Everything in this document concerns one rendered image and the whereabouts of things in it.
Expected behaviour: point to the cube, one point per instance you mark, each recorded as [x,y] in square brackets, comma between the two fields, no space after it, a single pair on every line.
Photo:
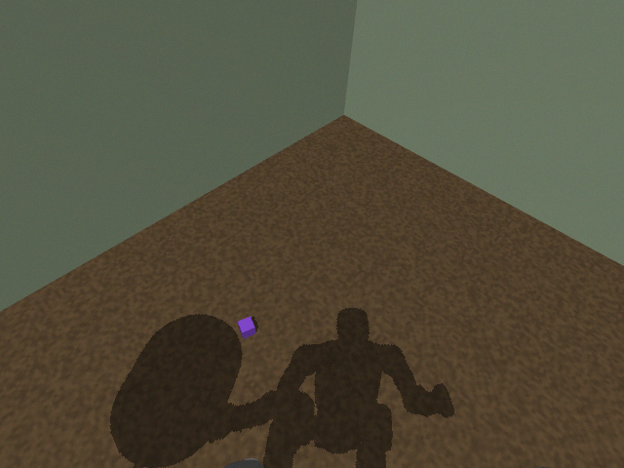
[246,327]

